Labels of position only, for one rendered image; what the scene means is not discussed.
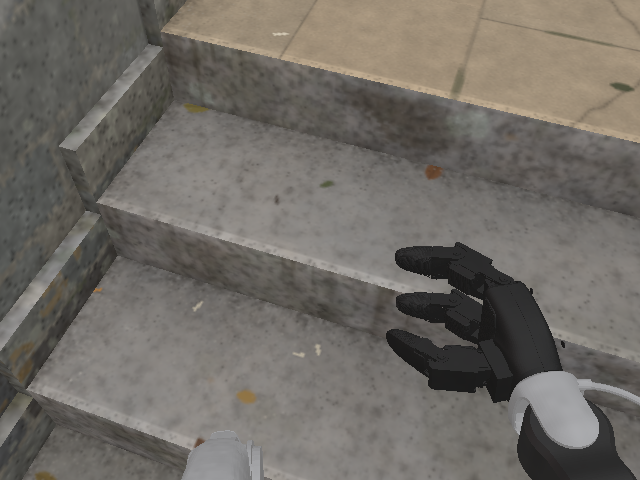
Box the robot left shin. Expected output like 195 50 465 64
186 430 241 466

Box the robot right forearm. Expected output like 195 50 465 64
508 371 637 480

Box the right robot hand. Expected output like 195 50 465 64
386 242 565 403

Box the left robot thigh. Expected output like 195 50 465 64
181 437 264 480

